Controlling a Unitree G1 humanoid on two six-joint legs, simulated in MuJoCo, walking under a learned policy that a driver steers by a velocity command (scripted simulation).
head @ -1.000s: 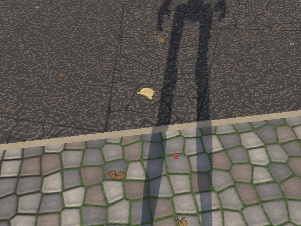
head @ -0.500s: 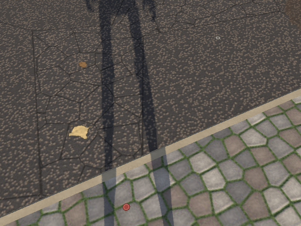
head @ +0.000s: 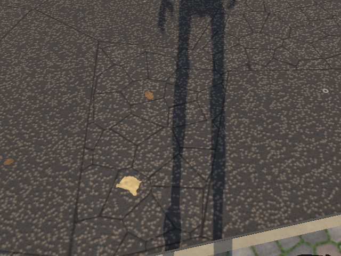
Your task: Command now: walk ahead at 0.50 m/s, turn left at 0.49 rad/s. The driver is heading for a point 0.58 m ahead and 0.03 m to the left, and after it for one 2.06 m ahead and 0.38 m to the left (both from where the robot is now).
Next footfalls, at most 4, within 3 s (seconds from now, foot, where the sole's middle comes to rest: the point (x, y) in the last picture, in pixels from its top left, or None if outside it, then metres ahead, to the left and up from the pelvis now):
0.40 right None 0.40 -0.12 -0.75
1.02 left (113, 219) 0.62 0.31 -0.89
1.52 right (145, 147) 1.00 0.20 -0.89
2.04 left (90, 116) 1.20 0.51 -0.89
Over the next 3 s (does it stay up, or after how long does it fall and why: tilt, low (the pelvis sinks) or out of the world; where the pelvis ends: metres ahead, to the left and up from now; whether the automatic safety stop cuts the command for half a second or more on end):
stays up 1.57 0.40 -0.11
